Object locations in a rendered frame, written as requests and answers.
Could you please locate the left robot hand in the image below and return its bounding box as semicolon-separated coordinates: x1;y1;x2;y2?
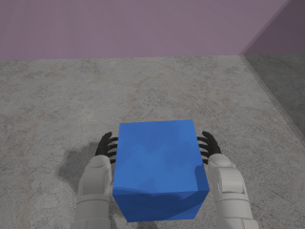
95;132;118;164

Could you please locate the right robot hand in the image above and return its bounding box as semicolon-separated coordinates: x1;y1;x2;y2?
197;131;222;165

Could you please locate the robot left forearm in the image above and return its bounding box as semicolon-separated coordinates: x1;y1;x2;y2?
70;155;112;229

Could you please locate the carton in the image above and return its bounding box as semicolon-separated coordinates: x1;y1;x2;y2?
112;119;210;222

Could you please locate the robot right forearm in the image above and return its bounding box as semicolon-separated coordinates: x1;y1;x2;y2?
208;154;259;229

